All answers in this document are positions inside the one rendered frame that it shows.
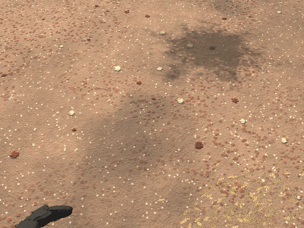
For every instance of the robot left hand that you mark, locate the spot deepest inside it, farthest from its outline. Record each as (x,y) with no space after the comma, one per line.
(44,215)

